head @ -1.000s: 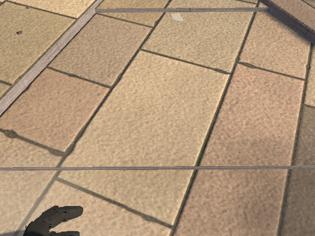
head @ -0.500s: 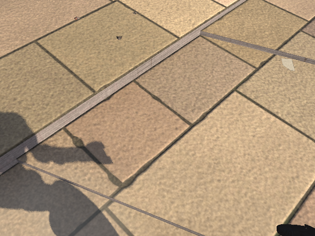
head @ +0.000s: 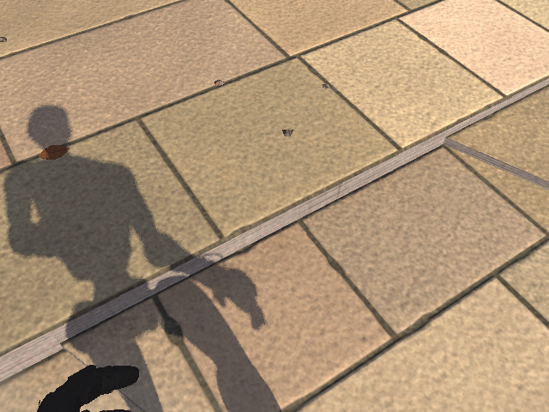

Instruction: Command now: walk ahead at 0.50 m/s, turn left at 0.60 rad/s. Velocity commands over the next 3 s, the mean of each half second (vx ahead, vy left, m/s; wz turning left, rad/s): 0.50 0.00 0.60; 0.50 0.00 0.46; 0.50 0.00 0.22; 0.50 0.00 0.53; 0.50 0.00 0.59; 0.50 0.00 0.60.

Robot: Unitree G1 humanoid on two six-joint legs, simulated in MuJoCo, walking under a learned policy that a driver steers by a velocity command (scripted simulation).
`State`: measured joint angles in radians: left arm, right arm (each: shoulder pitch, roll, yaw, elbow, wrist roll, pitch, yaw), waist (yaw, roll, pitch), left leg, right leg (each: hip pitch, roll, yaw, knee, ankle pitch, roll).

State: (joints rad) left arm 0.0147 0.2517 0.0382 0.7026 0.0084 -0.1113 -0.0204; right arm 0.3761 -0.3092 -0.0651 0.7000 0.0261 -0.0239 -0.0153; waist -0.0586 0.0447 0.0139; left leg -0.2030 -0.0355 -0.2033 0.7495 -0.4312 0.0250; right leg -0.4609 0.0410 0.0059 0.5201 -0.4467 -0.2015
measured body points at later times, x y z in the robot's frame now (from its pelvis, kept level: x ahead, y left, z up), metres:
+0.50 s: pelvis +0.19 +0.07 +0.00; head +0.20 +0.11 +0.44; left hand +0.35 +0.34 -0.10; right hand +0.23 -0.18 -0.12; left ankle +0.08 +0.12 -0.74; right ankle +0.33 -0.07 -0.63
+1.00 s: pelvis +0.45 +0.15 +0.03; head +0.46 +0.17 +0.48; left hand +0.33 +0.42 -0.09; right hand +0.75 +0.04 -0.04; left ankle +0.47 +0.33 -0.66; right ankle +0.51 +0.05 -0.71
